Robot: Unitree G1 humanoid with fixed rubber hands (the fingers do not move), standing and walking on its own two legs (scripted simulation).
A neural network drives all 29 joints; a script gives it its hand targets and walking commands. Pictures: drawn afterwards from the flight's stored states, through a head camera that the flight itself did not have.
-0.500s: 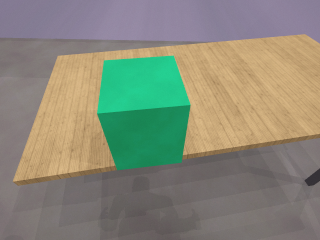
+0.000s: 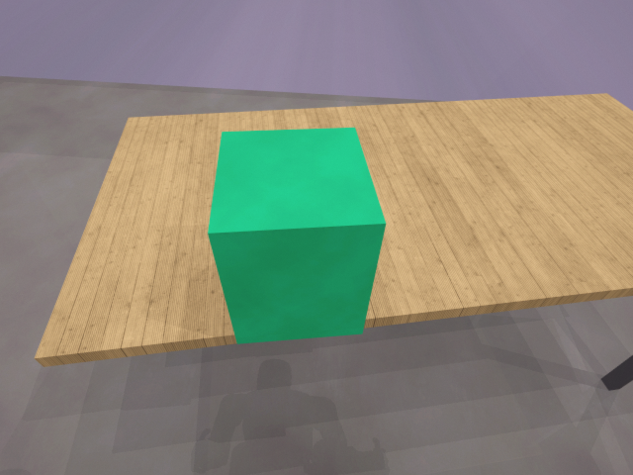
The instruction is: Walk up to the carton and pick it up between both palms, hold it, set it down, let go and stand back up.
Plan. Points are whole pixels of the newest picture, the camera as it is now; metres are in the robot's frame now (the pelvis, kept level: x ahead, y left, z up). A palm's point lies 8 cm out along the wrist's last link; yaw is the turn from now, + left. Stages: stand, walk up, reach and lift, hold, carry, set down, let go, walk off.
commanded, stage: walk up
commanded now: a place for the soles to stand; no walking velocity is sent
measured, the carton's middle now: (295, 237) +0.46 +0.05 +0.05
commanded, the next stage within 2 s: reach and lift in 0.84 s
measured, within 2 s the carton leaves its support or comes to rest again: neither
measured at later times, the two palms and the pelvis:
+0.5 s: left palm out of the picture +0.11 +0.27 -0.11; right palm out of the picture +0.09 -0.26 -0.11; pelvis +0.01 +0.01 +0.00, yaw +2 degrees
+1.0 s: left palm out of the picture +0.13 +0.27 -0.12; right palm out of the picture +0.15 -0.26 -0.13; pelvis +0.00 -0.01 -0.02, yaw +3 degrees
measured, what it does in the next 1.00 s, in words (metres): stands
